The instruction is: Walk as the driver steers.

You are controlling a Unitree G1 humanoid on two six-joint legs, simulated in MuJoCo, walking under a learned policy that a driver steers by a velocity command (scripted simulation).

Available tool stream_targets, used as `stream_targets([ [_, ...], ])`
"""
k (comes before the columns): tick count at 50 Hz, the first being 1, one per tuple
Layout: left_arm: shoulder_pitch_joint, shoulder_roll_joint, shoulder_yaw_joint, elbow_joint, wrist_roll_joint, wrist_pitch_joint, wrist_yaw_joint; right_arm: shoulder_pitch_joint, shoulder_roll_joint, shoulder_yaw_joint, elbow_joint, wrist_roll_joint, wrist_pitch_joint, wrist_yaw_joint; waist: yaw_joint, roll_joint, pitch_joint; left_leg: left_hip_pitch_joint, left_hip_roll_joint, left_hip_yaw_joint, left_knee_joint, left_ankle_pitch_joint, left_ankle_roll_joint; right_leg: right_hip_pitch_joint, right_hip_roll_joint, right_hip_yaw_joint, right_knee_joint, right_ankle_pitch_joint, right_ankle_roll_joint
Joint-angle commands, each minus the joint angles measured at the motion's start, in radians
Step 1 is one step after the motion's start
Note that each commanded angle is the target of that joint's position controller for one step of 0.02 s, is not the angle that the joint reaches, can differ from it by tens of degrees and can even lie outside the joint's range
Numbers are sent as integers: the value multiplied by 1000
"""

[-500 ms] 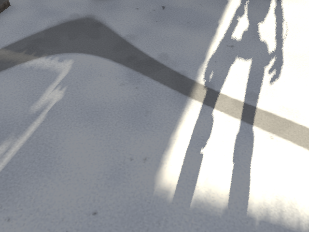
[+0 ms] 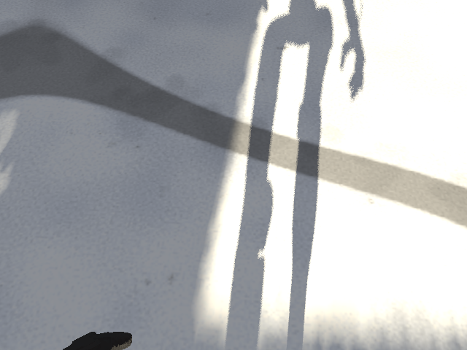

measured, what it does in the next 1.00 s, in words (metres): walks ahead, turning right: right foot, then left foot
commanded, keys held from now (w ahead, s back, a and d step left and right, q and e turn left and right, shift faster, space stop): w+e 0.54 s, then no key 0.46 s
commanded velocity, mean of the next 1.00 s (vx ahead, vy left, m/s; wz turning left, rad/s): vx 0.36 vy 0.00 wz -0.40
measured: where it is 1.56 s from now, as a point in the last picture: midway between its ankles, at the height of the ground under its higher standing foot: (259, 336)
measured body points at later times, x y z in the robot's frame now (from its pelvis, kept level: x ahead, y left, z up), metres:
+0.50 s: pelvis +0.30 -0.03 +0.02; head +0.32 -0.04 +0.47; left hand +0.39 +0.25 -0.10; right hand +0.47 -0.31 -0.06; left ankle +0.49 +0.06 -0.70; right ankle +0.17 -0.10 -0.72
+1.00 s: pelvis +0.48 -0.08 +0.02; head +0.49 -0.09 +0.47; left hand +0.75 +0.07 -0.07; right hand +0.43 -0.35 -0.11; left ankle +0.49 +0.06 -0.72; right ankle +0.49 -0.21 -0.72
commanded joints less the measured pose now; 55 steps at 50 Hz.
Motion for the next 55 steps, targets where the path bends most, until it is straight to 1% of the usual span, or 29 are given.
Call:
stream_targets([
  [1,190,166,67,-16,-3,-7,-10,-40,-189,-37,-67,-9,16,-11,193,137,-94,-123,236,26,405,1202,93,359,110,-64,-5,-64,-69],
  [2,343,231,98,18,-3,1,2,-43,-187,-32,-95,-13,15,-15,258,88,-173,-342,201,27,679,1028,59,647,54,70,-22,-76,-109],
  [3,421,336,117,20,8,4,12,63,-38,13,-142,-29,-13,8,170,-197,-333,-787,3,-13,1129,221,-9,1038,-245,653,-103,-281,-306],
  [4,439,275,97,23,14,5,19,7,-71,10,-145,1,-67,25,196,-153,-437,-912,-53,-228,1280,-103,18,1087,-318,957,-316,-371,-330],
  [5,386,225,83,21,19,-4,22,-115,-148,-15,-194,41,-93,31,195,-130,-268,-1011,7,-254,1291,-37,48,973,-277,808,-338,-320,-256],
  [7,215,165,62,-27,20,-17,17,-189,-164,-27,-214,26,-101,11,106,41,-109,-920,93,-232,1136,106,57,625,-191,543,-363,-99,-196],
  [10,165,146,53,-51,24,-21,22,-149,-135,-40,-234,1,-53,-1,28,-5,-63,-774,139,-226,983,138,28,386,-117,399,-414,8,-186],
  [12,207,173,59,-46,20,-24,37,-206,-124,-41,-267,-17,-35,-7,34,-20,-36,-782,129,-201,874,213,-6,315,-94,346,-434,40,-191],
  [15,283,198,65,-38,16,-17,60,-356,-114,-40,-324,-18,-34,-11,85,-35,-7,-812,94,-195,623,409,-33,310,-60,322,-428,-1,-158],
  [18,332,205,68,-32,7,-7,69,-469,-95,-30,-362,-6,-45,3,131,-62,-7,-752,41,-184,412,538,-33,328,-45,323,-402,-60,-119],
  [22,384,198,68,-22,0,7,76,-535,-132,-36,-404,7,-60,25,149,-67,-18,-735,16,-218,301,495,-21,455,-90,426,-304,-89,-108],
  [24,379,206,71,-31,6,16,82,-519,-157,-43,-411,11,-73,34,128,-89,-27,-692,7,-221,271,400,-1,508,-112,484,-238,-55,-98],
  [26,352,183,64,-50,11,23,82,-374,-191,-62,-378,6,-83,29,50,-108,-92,-482,7,-198,215,366,46,493,-64,481,-113,42,-63],
  [27,335,132,44,-73,20,18,76,-221,-239,-77,-361,-11,-87,21,-22,-54,-222,-224,136,-303,253,347,111,389,-8,414,120,8,-27],
  [28,461,70,25,-93,3,7,75,-88,-336,-104,-340,-34,-73,14,1,210,-380,161,375,-682,241,318,277,53,145,258,469,-274,61],
  [29,494,127,27,-95,-2,2,77,-84,-271,-91,-333,-15,-62,22,15,320,-389,184,452,-908,166,297,317,-106,117,260,636,-578,81],
  [30,433,211,50,-85,-4,9,80,-148,-186,-67,-357,-9,-56,22,7,187,-254,55,415,-766,176,386,279,-140,75,283,716,-524,94],
  [31,368,217,54,-95,6,19,84,-210,-153,-54,-373,-13,-46,23,19,88,-172,-86,369,-598,189,579,250,-110,48,243,724,-469,110],
  [33,325,183,58,-115,23,33,85,-270,-116,-36,-361,-17,-39,34,71,71,-86,-292,282,-406,162,826,224,-34,-1,211,611,-424,118],
  [35,349,119,44,-117,18,46,82,-283,-124,-38,-340,-20,-42,40,97,117,-82,-380,231,-307,117,917,229,52,0,165,493,-375,129],
  [38,313,87,28,-139,26,50,79,-304,-169,-49,-319,-10,-31,29,107,123,-130,-395,224,-227,98,1002,245,133,-11,133,286,-238,141],
  [43,196,112,29,-166,28,53,68,-259,-195,-51,-279,8,-2,22,63,125,-140,-370,219,-193,111,839,219,244,7,99,54,-93,127],
  [46,187,121,37,-172,33,50,65,-268,-191,-46,-266,25,11,22,84,121,-117,-372,210,-214,180,664,179,343,29,76,-138,-20,84],
  [47,196,142,44,-170,40,49,69,-235,-168,-38,-253,24,10,22,85,98,-117,-392,176,-211,217,573,138,419,14,100,-219,82,60],
  [49,202,221,58,-189,57,64,88,-93,-85,-9,-240,-25,-5,29,10,-120,-228,-580,51,-117,361,93,22,702,-230,326,-127,551,-75],
  [50,196,135,36,-181,50,72,85,-116,-69,1,-239,-21,4,23,36,-152,-249,-565,55,-131,369,5,-6,648,-252,361,-151,405,-131],
  [51,164,109,29,-180,45,74,76,-166,-96,-2,-251,-14,19,18,39,-129,-205,-535,59,-135,341,53,-15,570,-202,346,-171,241,-108],
  [53,88,117,29,-194,43,71,62,-184,-131,-9,-244,-18,50,9,28,-104,-114,-496,56,-126,284,146,-13,440,-107,259,-170,31,-27],
  [55,101,134,35,-184,43,62,54,-181,-153,-15,-234,-19,63,5,37,-65,-70,-483,52,-121,280,174,-8,412,-63,219,-144,58,7],
])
